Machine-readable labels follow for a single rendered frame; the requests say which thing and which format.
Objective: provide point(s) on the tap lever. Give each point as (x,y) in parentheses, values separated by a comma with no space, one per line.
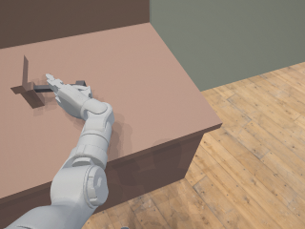
(47,89)

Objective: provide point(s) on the robot left hand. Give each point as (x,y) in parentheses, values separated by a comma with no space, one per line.
(71,98)

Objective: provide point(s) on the left robot upper arm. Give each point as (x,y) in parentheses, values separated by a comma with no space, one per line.
(75,194)

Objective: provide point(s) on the left robot forearm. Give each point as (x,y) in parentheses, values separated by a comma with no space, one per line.
(94,140)

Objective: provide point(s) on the counter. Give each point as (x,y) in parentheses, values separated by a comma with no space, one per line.
(160,116)

